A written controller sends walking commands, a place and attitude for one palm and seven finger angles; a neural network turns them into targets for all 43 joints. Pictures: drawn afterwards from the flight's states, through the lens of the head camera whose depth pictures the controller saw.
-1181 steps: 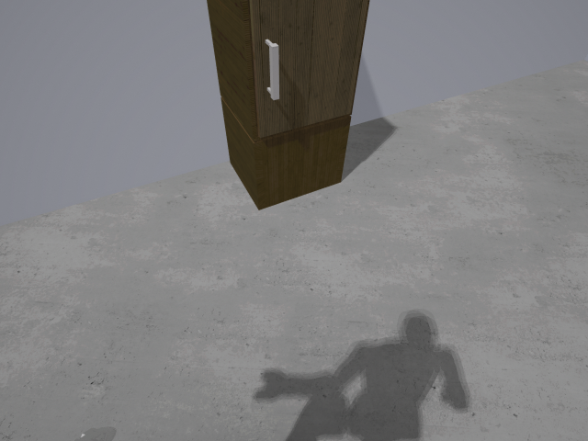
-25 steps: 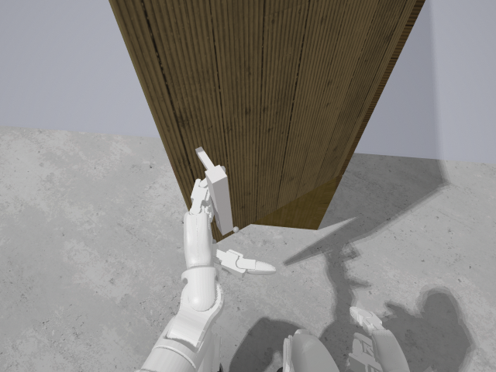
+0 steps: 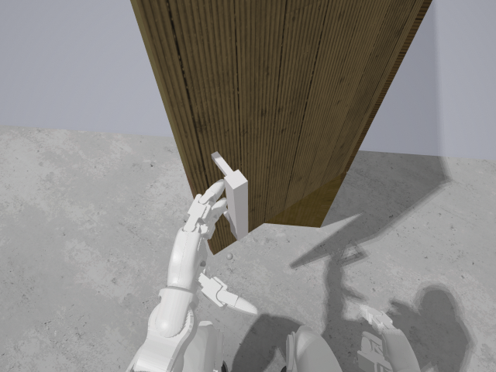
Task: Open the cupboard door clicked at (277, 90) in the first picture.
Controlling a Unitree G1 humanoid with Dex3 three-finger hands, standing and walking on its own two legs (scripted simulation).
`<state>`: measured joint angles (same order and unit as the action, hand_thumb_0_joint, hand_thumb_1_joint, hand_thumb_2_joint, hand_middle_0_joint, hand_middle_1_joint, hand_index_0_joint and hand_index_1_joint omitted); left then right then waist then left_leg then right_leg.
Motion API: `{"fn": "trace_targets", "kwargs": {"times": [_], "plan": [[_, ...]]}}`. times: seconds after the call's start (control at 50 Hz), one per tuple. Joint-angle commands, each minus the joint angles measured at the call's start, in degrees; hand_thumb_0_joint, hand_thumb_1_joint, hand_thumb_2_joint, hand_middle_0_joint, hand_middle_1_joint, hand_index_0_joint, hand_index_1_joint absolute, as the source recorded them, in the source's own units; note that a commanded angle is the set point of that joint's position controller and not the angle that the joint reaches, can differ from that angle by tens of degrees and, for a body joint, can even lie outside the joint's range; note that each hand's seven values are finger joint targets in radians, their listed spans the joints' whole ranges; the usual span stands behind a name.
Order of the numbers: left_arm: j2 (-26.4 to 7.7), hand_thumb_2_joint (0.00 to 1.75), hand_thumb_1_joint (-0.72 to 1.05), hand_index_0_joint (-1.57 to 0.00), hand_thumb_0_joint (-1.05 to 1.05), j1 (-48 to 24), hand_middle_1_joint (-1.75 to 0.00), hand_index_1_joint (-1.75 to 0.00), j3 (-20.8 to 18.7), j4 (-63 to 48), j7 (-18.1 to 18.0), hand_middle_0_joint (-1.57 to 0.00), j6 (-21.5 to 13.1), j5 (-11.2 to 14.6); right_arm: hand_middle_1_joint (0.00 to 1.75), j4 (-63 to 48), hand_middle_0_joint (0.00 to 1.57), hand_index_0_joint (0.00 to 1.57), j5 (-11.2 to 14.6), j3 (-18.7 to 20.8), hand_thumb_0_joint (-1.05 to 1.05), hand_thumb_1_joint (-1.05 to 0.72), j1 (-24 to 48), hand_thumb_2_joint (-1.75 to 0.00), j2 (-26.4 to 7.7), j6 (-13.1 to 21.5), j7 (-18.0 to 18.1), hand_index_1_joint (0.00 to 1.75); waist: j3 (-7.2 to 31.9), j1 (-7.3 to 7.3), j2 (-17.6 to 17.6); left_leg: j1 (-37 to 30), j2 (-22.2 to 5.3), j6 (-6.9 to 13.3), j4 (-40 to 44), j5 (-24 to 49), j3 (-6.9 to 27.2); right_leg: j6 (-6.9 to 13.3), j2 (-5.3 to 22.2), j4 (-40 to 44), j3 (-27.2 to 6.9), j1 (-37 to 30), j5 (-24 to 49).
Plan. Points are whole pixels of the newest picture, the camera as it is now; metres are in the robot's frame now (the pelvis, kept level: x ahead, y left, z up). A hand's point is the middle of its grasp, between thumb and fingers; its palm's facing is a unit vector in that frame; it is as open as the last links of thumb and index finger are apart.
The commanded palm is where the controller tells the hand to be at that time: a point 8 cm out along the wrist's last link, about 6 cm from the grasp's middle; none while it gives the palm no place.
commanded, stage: slide the hand sideways off the handle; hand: left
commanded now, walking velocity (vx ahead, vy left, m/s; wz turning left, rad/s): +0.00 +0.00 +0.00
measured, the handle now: (230, 200) +0.37 +0.05 +0.04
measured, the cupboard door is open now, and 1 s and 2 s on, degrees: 40 40 40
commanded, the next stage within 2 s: draw the hand back to the body in 0.62 s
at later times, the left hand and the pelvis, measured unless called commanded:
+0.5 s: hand (190, 279) +0.25 +0.10 +0.03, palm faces -0.09 -1.00 -0.02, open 16.3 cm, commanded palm +0.23 +0.15 +0.03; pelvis +0.01 -0.01 -0.01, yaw +1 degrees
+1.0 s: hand (145, 288) +0.22 +0.14 +0.09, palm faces -0.06 -1.00 -0.06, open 16.3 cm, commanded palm +0.20 +0.20 +0.10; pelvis +0.01 -0.01 +0.02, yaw +1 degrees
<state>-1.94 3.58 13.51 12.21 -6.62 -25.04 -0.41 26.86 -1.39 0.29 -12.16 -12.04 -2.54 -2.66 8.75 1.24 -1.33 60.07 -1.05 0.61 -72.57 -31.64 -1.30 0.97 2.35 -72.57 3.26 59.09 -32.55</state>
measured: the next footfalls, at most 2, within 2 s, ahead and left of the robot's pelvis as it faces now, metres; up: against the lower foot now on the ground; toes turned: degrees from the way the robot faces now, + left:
none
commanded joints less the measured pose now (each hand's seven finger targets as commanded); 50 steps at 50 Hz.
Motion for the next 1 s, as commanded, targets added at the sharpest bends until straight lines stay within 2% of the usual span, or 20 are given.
{"fn": "trace_targets", "kwargs": {"times": [0.0,0.06,0.12,0.14,0.2,0.22,0.3,0.36,0.4,0.44,0.56,0.62,0.66,0.7,0.72,0.76,0.78,0.86,0.92,0.98], "plan": [[0.6,0.30,-0.50,-0.15,0.00,-5.5,-0.30,-0.30,-0.2,-15.9,1.1,-0.15,-4.2,0.5,0.30,-9.0,0.20,0.20,0.6,2.4,0.00,-0.90,1.4,-0.90,-6.6,3.1,0.9,0.30,17.9,0.97,4.4,-12.8,1.7,0.4,9.7,12.5,3.4,1.2,-2.4,10.9,-0.9,-10.6,14.7],[-0.9,0.30,-0.50,-0.15,0.00,-4.0,-0.30,-0.30,-1.1,-16.9,2.4,-0.15,-4.3,0.6,0.30,-9.2,0.20,0.20,0.7,2.3,0.00,-0.90,1.7,-0.90,-6.6,3.5,1.3,0.30,17.1,0.78,3.8,-11.8,1.7,0.4,9.3,11.9,3.7,1.3,-2.4,10.6,-0.9,-10.0,13.6],[-0.6,0.30,-0.50,-0.15,0.00,-1.7,-0.30,-0.30,-0.7,-18.3,3.8,-0.15,-4.3,1.3,0.30,-9.5,0.20,0.20,0.7,2.4,0.00,-0.90,1.7,-0.90,-6.5,4.0,1.5,0.30,18.0,0.85,2.8,-12.7,1.9,0.4,8.8,12.3,3.4,1.1,-2.3,10.4,-0.8,-9.5,14.4],[-1.3,0.30,-0.50,-0.15,0.00,0.1,-0.30,-0.30,-1.6,-18.0,4.3,-0.15,-4.0,1.7,0.30,-9.6,0.20,0.20,0.8,2.3,0.00,-0.90,1.4,-0.90,-6.5,4.1,1.6,0.30,17.6,0.66,3.7,-12.2,1.9,0.4,8.9,12.4,3.3,1.1,-2.4,10.7,-0.8,-10.4,14.7],[-4.0,0.30,-0.50,-0.15,0.00,3.1,-0.30,-0.30,-4.4,-20.2,5.7,-0.15,-3.6,2.6,0.30,-10.1,0.20,0.20,0.9,2.4,0.00,-0.90,1.6,-0.90,-6.5,4.3,1.9,0.30,18.7,-0.29,2.9,-11.6,2.1,0.4,8.3,13.5,2.9,1.1,-2.4,10.3,-1.4,-11.8,16.4],[-3.4,0.30,-0.50,-0.15,0.00,4.2,-0.30,-0.30,-4.0,-20.4,6.2,-0.15,-3.3,3.0,0.30,-10.2,0.20,0.20,1.0,2.4,0.00,-0.90,1.6,-0.90,-6.3,4.4,2.0,0.30,18.0,0.02,3.4,-11.3,2.1,0.5,8.1,13.6,2.8,1.0,-2.4,10.5,-1.4,-11.9,16.9],[-6.4,0.30,-0.50,-0.15,0.00,7.6,-0.30,-0.30,-7.8,-22.0,7.7,-0.15,-3.2,4.3,0.30,-10.5,0.20,0.20,1.1,2.4,0.00,-0.90,1.4,-0.90,-6.5,4.7,2.5,0.30,17.6,-0.41,3.8,-9.8,2.2,0.5,7.3,13.7,2.5,0.8,-2.5,10.7,-2.1,-13.1,17.7],[-7.0,0.30,-0.50,-0.15,0.00,8.3,-0.30,-0.30,-8.1,-23.6,9.3,-0.15,-3.5,5.3,0.30,-10.7,0.20,0.20,1.2,2.3,0.00,-0.90,1.4,-0.90,-6.6,5.2,2.8,0.30,16.7,0.11,3.5,-8.9,2.2,0.7,6.9,13.4,2.7,0.8,-2.6,10.6,-2.1,-12.7,17.0],[-7.1,0.30,-0.50,-0.15,0.00,9.4,-0.30,-0.30,-8.2,-24.7,10.3,-0.15,-3.9,6.0,0.30,-10.7,0.20,0.20,1.2,2.4,0.00,-0.90,1.4,-0.90,-6.5,5.7,3.0,0.30,16.8,0.20,1.9,-8.9,2.1,0.6,6.4,13.1,2.5,0.7,-2.5,10.6,-2.3,-12.1,17.0],[-7.6,0.30,-0.50,-0.15,0.00,10.9,-0.30,-0.30,-8.7,-25.3,11.4,-0.15,-4.1,6.7,0.30,-10.7,0.20,0.20,1.3,2.5,0.00,-0.90,1.3,-0.90,-6.7,6.2,3.2,0.30,17.0,0.42,2.6,-8.3,2.2,0.6,5.9,12.8,2.5,0.6,-2.5,10.6,-2.6,-12.2,16.8],[-11.3,0.30,-0.50,-0.15,0.00,14.4,-0.30,-0.30,-13.3,-26.4,13.7,-0.15,-3.3,8.7,0.30,-10.6,0.20,0.20,1.5,2.7,0.00,-0.90,1.3,-0.90,-7.0,6.9,3.9,0.30,16.9,-0.17,2.3,-6.6,2.0,0.7,5.1,13.3,2.5,0.6,-2.6,10.4,-3.0,-12.9,16.8],[-9.6,0.30,-0.50,-0.15,0.00,15.1,-0.30,-0.30,-11.8,-28.3,14.6,-0.15,-3.4,9.6,0.30,-10.7,0.20,0.20,1.6,2.8,0.00,-0.90,1.0,-0.90,-6.8,7.6,4.1,0.30,17.7,0.35,1.5,-7.3,2.1,0.6,4.6,13.6,2.4,0.3,-2.5,10.2,-3.0,-12.3,17.6],[-9.8,0.30,-0.50,-0.15,0.00,15.7,-0.30,-0.30,-11.9,-28.8,14.8,-0.15,-3.3,9.7,0.30,-10.7,0.20,0.20,1.5,2.8,0.00,-0.90,1.1,-0.90,-7.0,8.0,4.3,0.30,17.8,0.16,1.6,-7.6,2.0,0.7,4.8,14.4,2.9,0.6,-2.8,9.5,-2.3,-11.9,17.6],[-9.2,0.30,-0.50,-0.15,0.00,16.3,-0.30,-0.30,-11.0,-28.7,14.8,-0.15,-2.9,9.5,0.30,-10.8,0.20,0.20,1.6,2.9,0.00,-0.90,1.0,-0.90,-7.0,8.1,4.2,0.30,16.7,0.58,1.7,-7.5,2.0,0.6,4.7,13.2,2.8,0.4,-2.7,9.6,-2.1,-10.3,16.2],[-11.5,0.30,-0.50,-0.15,0.00,15.2,-0.30,-0.30,-12.6,-31.8,14.5,-0.15,-2.9,9.6,0.30,-11.1,0.20,0.20,1.7,3.0,0.00,-0.90,0.9,-0.90,-7.2,8.2,4.3,0.30,18.0,0.06,0.8,-8.3,1.9,0.7,5.2,13.3,2.8,0.5,-2.6,10.0,-2.4,-11.3,16.0],[-14.6,0.30,-0.50,-0.15,0.00,18.5,-0.30,-0.30,-15.5,-35.9,13.9,-0.15,-1.9,9.6,0.30,-12.2,0.20,0.20,1.8,3.0,0.00,-0.90,0.8,-0.90,-7.0,7.9,4.6,0.30,20.9,-1.69,-0.6,-10.9,2.1,0.7,7.3,15.4,2.7,0.7,-2.9,10.6,-2.1,-15.0,17.4],[-14.7,0.30,-0.50,-0.15,0.00,19.6,-0.30,-0.30,-16.0,-37.4,13.7,-0.15,-1.2,9.9,0.30,-12.6,0.20,0.20,2.1,3.0,0.00,-0.90,0.6,-0.90,-6.7,7.7,4.7,0.30,21.1,-1.80,-0.9,-12.5,2.1,0.7,8.3,16.0,2.4,0.6,-2.8,11.6,-2.2,-16.2,18.5],[-13.7,0.30,-0.50,-0.15,0.00,23.5,-0.30,-0.30,-16.6,-36.9,13.8,-0.15,2.4,11.0,0.30,-12.9,0.20,0.20,2.8,2.6,0.00,-0.90,0.5,-0.90,-6.4,6.7,5.3,0.30,16.3,-0.69,1.5,-14.2,2.1,0.8,11.6,15.5,2.6,0.1,-3.3,15.2,-1.0,-18.6,18.2],[-13.2,0.30,-0.50,-0.15,0.00,22.6,-0.30,-0.30,-15.8,-36.3,14.8,-0.15,3.6,11.7,0.30,-13.0,0.20,0.20,3.0,2.0,0.00,-0.90,0.3,-0.90,-6.9,6.8,5.8,0.30,11.2,0.75,2.3,-15.1,2.1,0.7,13.7,11.7,2.8,-0.3,-3.3,18.5,-0.9,-17.9,13.7],[-14.6,0.30,-0.50,-0.15,0.00,24.0,-0.30,-0.30,-17.3,-37.6,16.2,-0.15,3.6,12.7,0.30,-13.3,0.20,0.20,3.1,1.8,0.00,-0.90,0.2,-0.90,-7.1,7.3,6.3,0.30,10.7,0.28,0.9,-17.7,2.1,0.7,15.8,12.1,2.9,-0.1,-3.3,19.9,-0.3,-19.5,13.6]]}}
